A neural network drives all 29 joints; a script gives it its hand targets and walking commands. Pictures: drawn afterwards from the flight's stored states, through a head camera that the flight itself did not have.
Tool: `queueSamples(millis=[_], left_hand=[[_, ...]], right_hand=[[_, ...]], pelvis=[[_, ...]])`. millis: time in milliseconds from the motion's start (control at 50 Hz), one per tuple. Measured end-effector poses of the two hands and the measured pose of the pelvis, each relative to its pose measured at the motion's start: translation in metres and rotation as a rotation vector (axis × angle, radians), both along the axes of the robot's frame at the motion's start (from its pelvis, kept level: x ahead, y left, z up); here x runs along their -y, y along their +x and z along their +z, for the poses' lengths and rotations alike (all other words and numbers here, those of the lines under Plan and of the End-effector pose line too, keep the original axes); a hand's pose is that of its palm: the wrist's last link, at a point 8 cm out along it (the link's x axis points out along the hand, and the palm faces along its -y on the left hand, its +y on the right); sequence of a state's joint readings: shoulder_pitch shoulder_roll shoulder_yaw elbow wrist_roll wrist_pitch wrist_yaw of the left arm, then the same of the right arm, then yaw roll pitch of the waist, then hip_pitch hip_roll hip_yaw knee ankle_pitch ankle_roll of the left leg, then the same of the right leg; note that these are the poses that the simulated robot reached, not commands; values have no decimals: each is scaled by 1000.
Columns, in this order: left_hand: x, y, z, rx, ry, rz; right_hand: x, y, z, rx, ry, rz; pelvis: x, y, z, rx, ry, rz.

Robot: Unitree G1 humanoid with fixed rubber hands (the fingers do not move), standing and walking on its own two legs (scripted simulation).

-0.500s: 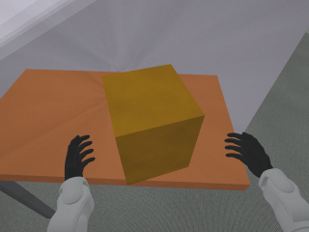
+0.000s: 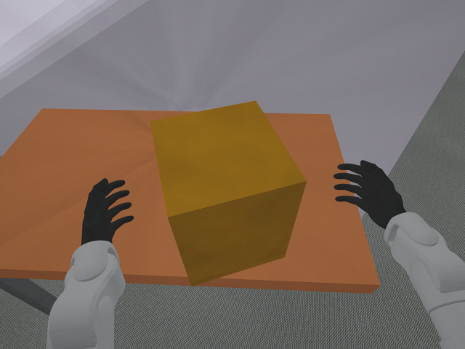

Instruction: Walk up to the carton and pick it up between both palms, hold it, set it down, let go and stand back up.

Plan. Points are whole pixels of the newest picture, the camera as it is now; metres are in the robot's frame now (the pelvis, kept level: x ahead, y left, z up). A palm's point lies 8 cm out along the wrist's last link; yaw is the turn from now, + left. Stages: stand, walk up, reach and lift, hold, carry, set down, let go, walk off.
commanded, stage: reach and lift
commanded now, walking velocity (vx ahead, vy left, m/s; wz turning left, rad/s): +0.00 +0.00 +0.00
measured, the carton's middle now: (223, 194) +0.39 +0.06 +0.04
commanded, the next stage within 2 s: none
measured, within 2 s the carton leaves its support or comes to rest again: neither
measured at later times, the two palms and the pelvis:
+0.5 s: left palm (90, 204) +0.28 +0.24 +0.15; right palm (356, 155) +0.41 -0.16 +0.14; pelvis -0.02 +0.00 +0.00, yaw +1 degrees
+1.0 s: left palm (84, 167) +0.32 +0.25 +0.18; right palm (346, 115) +0.46 -0.14 +0.18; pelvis +0.00 +0.01 +0.00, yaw +2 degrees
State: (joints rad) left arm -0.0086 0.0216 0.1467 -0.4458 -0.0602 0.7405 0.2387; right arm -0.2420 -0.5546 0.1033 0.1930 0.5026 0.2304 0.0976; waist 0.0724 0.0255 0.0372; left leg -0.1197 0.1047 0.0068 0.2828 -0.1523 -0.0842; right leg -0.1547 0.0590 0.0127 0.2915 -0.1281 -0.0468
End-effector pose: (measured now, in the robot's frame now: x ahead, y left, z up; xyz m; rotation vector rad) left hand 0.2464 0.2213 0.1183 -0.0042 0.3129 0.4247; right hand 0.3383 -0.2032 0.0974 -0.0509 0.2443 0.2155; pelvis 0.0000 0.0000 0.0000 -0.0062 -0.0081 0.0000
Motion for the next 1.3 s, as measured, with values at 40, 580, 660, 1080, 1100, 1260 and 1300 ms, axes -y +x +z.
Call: queueSamples(millis=[40, 580, 660, 1080, 1100, 1260, 1300], left_hand=[[0, 1, 5, 7, 2, 0], [-16, 45, 34, -4, -27, 15], [-17, 53, 35, -11, -25, 6], [-21, 76, 69, 39, 8, -14], [-21, 78, 67, 30, 3, -14], [-24, 83, 62, 5, -9, 21], [-27, 84, 59, 0, -11, 30]], right_hand=[[-2, 4, 6, 9, 5, 4], [-52, 83, 54, -8, -5, 49], [-57, 94, 57, -6, -9, 50], [-59, 128, 95, 48, 14, 44], [-58, 129, 95, 39, 12, 41], [-68, 135, 96, 12, 5, 62], [-74, 136, 95, 10, 5, 67]], pelvis=[[2, -2, 0, -3, 1, -1], [1, -14, -4, -63, 2, 24], [-2, -7, -3, -63, -2, 24], [-4, -3, -3, -94, -8, 29], [-3, -5, -3, -95, -7, 28], [2, -13, -5, -109, -2, 29], [4, -15, -5, -111, -2, 33]])
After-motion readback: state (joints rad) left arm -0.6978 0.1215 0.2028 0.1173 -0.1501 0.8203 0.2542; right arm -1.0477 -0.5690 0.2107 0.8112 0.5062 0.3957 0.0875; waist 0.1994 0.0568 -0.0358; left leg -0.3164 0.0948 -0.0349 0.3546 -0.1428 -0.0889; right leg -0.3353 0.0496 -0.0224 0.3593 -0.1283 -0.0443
